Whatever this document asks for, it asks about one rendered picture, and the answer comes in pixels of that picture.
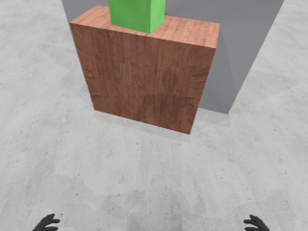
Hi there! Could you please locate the robot right hand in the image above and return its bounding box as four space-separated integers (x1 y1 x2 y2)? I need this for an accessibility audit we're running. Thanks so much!
244 215 270 231

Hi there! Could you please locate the robot left hand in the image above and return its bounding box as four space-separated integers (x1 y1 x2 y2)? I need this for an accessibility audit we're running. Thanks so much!
33 214 60 231

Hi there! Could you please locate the carton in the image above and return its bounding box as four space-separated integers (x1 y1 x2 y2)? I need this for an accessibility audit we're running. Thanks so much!
108 0 166 34

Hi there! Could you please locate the pedestal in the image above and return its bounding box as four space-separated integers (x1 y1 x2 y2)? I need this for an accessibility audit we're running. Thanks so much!
69 5 220 135

